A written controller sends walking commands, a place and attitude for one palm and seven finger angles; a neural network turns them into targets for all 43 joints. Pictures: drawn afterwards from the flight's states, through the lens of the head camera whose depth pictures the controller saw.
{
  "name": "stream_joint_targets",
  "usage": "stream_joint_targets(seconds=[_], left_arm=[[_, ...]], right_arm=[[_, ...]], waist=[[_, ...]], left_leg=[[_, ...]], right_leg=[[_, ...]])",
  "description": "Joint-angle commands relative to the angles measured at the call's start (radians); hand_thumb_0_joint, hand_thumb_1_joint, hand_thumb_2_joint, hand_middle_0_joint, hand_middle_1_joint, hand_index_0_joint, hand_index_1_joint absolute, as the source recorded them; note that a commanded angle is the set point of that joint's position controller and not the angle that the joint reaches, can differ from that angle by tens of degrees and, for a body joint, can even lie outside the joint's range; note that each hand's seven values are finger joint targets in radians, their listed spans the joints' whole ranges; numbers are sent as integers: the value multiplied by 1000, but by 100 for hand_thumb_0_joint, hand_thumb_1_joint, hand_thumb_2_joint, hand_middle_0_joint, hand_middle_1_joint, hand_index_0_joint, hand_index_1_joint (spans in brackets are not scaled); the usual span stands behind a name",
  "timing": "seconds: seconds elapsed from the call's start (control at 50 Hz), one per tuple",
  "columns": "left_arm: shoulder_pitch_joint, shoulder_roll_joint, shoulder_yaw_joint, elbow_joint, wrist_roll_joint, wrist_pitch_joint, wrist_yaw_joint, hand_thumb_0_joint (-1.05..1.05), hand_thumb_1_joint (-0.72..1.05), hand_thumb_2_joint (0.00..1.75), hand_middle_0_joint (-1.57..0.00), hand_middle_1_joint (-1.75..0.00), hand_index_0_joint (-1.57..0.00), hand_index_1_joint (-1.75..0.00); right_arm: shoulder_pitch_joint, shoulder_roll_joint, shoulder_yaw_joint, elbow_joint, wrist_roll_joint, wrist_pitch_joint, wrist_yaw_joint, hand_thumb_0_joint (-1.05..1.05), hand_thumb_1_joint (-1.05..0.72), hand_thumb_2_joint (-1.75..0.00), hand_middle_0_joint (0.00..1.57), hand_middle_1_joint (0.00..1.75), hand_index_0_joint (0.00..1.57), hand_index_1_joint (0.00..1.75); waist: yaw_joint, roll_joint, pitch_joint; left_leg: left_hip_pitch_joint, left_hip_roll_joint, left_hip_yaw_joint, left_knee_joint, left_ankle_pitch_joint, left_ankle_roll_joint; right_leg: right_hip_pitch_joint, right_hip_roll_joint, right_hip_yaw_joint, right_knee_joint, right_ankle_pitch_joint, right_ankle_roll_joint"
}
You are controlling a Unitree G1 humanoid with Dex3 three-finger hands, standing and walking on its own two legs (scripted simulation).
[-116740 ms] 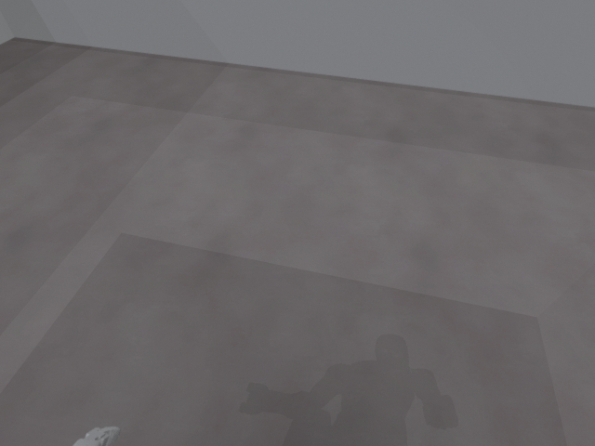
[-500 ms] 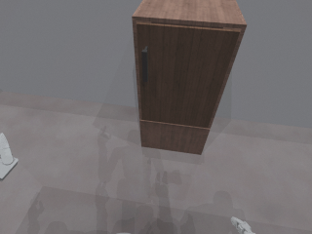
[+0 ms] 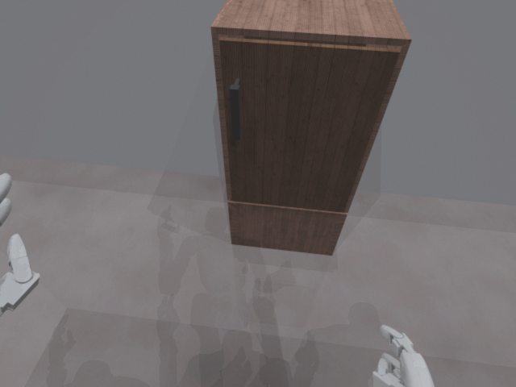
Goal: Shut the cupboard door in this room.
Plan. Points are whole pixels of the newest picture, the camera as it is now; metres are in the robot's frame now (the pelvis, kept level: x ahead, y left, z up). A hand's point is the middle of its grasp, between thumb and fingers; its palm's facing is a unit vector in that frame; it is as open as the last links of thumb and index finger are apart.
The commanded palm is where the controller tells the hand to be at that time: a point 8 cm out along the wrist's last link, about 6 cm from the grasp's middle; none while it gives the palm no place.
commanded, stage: stop stepping back and stand still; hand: left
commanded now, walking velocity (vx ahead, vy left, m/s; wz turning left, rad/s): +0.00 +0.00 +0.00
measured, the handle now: (237, 109) +0.78 +0.10 +0.00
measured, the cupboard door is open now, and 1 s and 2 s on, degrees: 0 0 0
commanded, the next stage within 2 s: let the arm hang, fingers relaxed in 0.08 s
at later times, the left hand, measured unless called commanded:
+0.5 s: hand out of the picture +0.03 +0.18 -0.17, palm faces +0.02 -0.98 -0.19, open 7.1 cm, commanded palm none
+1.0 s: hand out of the picture -0.06 +0.18 -0.17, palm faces +0.05 -0.99 -0.16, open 7.4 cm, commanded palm none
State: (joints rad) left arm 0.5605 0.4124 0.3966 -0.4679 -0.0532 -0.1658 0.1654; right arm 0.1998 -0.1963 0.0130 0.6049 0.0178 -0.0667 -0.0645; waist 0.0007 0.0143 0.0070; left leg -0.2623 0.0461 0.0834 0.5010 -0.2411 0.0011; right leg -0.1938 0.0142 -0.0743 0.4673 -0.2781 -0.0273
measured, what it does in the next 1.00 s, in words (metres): stands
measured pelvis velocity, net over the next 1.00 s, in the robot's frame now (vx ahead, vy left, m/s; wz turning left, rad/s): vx -0.03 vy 0.02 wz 0.01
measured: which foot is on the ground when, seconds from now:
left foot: down 0.00-1.00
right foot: down 0.00-1.00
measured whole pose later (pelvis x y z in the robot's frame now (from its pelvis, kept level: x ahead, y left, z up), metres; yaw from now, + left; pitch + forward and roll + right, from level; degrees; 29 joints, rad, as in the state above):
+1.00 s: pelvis -0.03 +0.02 +0.00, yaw +0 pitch -2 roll +0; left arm 0.34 0.11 0.01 1.15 0.02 0.01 0.03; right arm 0.32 -0.10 0.00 1.13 -0.01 0.02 -0.03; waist -0.01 0.01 0.03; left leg -0.23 0.00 0.09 0.42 -0.17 0.04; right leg -0.18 -0.03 -0.07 0.43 -0.22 0.00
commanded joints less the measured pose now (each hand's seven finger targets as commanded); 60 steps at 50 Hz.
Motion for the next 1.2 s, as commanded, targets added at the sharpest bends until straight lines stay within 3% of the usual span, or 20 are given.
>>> stream_joint_targets(seconds=[0.0, 0.04, 0.12, 0.14, 0.16, 0.18, 0.22, 0.24, 0.32, 0.4, 0.46, 0.5, 0.52, 0.58, 0.78, 1.0, 1.18], left_arm=[[-35, 178, 132, -196, -6, -59, 25, 0, 90, 90, -20, -30, -20, -30], [-39, 194, 144, -208, -5, -59, 27, 0, 90, 90, -20, -30, -20, -30], [-36, 170, 123, -200, -6, -57, 26, 0, 90, 90, -20, -30, -20, -30], [-26, 191, 147, -193, -5, -58, 28, 0, 90, 90, -20, -30, -20, -30], [-101, 14, -309, 532, 67, 81, -121, 0, 90, 90, -20, -30, -20, -30], [-116, 7, -286, 572, 66, 152, -150, 0, 90, 90, -20, -30, -20, -30], [-183, -10, -302, 659, 73, 159, -166, 0, 90, 90, -20, -30, -20, -30], [-218, 0, -311, 719, 77, 157, -169, 0, 90, 90, -20, -30, -20, -30], [-299, -11, -345, 977, 75, 164, -160, 0, 90, 90, -20, -30, -20, -30], [-309, -42, -368, 1206, 69, 171, -150, 0, 90, 90, -20, -30, -20, -30], [-286, -66, -369, 1340, 65, 166, -146, 0, 90, 90, -20, -30, -20, -30], [-262, -98, -358, 1399, 67, 166, -144, 0, 90, 90, -20, -30, -20, -30], [-253, -101, -360, 1425, 66, 166, -144, 0, 90, 90, -20, -30, -20, -30], [-238, -121, -369, 1490, 64, 163, -143, 0, 90, 90, -20, -30, -20, -30], [-165, -178, -377, 1594, 64, 162, -133, 0, 90, 90, -20, -30, -20, -30], [-138, -219, -371, 1598, 70, 163, -126, 0, 90, 90, -20, -30, -20, -30], [-148, -218, -367, 1589, 72, 160, -128, 0, 90, 90, -20, -30, -20, -30]], right_arm=[[-63, -122, -44, -151, -1, -45, -18, 0, -90, -90, 20, 30, 20, 30], [-69, -126, -46, -150, -3, -46, -19, 0, -90, -90, 20, 30, 20, 30], [-64, -126, -45, -151, -1, -41, -17, 0, -90, -90, 20, 30, 20, 30], [-68, -128, -48, -148, -3, -44, -19, 0, -90, -90, 20, 30, 20, 30], [-151, -302, -74, 24, 11, -100, 75, 0, -90, -90, 20, 30, 20, 30], [-71, -285, -91, 46, -3, -49, 78, 0, -90, -90, 20, 30, 20, 30], [-46, -259, -67, 55, -20, -10, 74, 0, -90, -90, 20, 30, 20, 30], [-46, -254, -60, 62, -26, 2, 73, 0, -90, -90, 20, 30, 20, 30], [-33, -214, -36, 128, -39, 44, 67, 0, -90, -90, 20, 30, 20, 30], [-18, -166, -17, 226, -46, 64, 61, 0, -90, -90, 20, 30, 20, 30], [0, -134, -14, 300, -41, 69, 51, 0, -90, -90, 20, 30, 20, 30], [24, -107, -19, 338, -45, 73, 45, 0, -90, -90, 20, 30, 20, 30], [36, -98, -21, 354, -43, 75, 43, 0, -90, -90, 20, 30, 20, 30], [86, -82, -25, 400, -39, 79, 37, 0, -90, -90, 20, 30, 20, 30], [179, -30, -26, 485, -35, 77, 28, 0, -90, -90, 20, 30, 20, 30], [189, -3, -30, 497, -37, 68, 25, 0, -90, -90, 20, 30, 20, 30], [188, -7, -33, 487, -36, 63, 25, 0, -90, -90, 20, 30, 20, 30]], waist=[[-3, 47, -128], [-2, 56, -126], [-4, 44, -113], [-2, 52, -108], [-30, 42, -11], [-18, 53, -87], [-5, -14, -68], [-2, -102, -58], [-11, -199, -54], [-7, 17, -61], [-5, 58, -25], [-3, 136, -15], [-2, 138, 0], [-10, 58, 24], [-9, -48, 77], [-3, 10, 107], [-4, 9, 105]], left_leg=[[35, 67, -93, -72, 254, 9], [32, 62, -95, -74, 239, 8], [25, 59, -96, -80, 209, 7], [20, 59, -99, -87, 199, 7], [-43, 81, -88, 62, 367, 17], [4, 85, -84, 36, 323, 12], [-73, 99, -137, -2, 198, 47], [-85, 102, -164, -17, 195, 52], [-9, 49, -147, -6, 166, 39], [29, 52, -137, -82, 164, 29], [19, 47, -132, -113, 86, 23], [11, 46, -129, -137, 14, 24], [4, 45, -130, -147, -14, 23], [26, 48, -125, -149, -24, 23], [36, 54, -117, -177, -23, 35], [-9, 60, -141, -227, -87, 43], [-11, 61, -141, -236, -87, 43]], right_leg=[[73, -81, 117, -51, 325, 16], [72, -86, 119, -60, 310, 13], [63, -83, 118, -73, 273, 15], [60, -84, 116, -79, 264, 14], [-46, -158, 35, 59, 412, -3], [-57, -155, 100, 28, 331, -18], [-68, -123, 65, 50, 136, -15], [-62, -110, 69, 50, 98, -18], [-83, -156, 128, -26, 84, -41], [-29, -134, 130, -51, 69, -25], [-8, -132, 132, -107, 25, -26], [2, -128, 128, -133, 8, -32], [2, -127, 126, -145, -1, -33], [-22, -128, 120, -175, -21, -32], [-53, -119, 103, -176, -40, -22], [-55, -101, 93, -134, -1, -12], [-44, -103, 94, -135, 23, -7]])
